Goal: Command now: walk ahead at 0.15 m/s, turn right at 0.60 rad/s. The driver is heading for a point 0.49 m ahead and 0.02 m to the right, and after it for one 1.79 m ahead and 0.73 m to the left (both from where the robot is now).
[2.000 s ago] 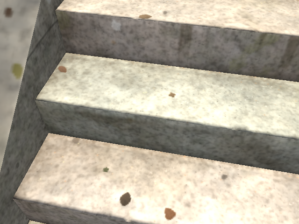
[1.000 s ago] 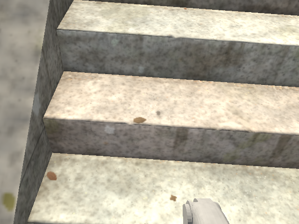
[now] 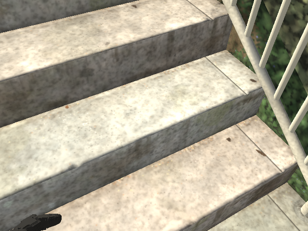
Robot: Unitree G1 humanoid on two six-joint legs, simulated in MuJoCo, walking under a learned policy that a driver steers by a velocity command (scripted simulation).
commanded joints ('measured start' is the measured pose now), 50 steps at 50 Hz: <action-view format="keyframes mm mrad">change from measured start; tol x64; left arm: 1 37 13 -4 -48 2 -4 8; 50 51 -139 -139 29 72 -145 -52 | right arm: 1 21 -57 -6 -47 -13 -24 1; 50 69 -73 21 157 7 -9 84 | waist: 1 3 179 6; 50 82 100 5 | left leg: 1 79 214 -321 -444 -269 142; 15 53 306 -167 -366 -368 63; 22 -558 -157 -200 1430 -296 -70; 28 -1045 -101 -306 1586 -114 -63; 38 486 -209 -273 -235 27 192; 50 -144 -76 -553 -722 -21 235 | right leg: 1 -110 -65 -16 17 80 6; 17 510 -140 -244 -1109 3 -103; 22 940 -437 50 -1026 1810 -168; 26 972 -617 370 -1392 234 -395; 30 615 -426 -49 -1522 191 -151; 36 854 -355 -249 -1128 2173 -206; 41 38 -33 41 326 -116 -144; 50 -214 -121 -163 101 99 11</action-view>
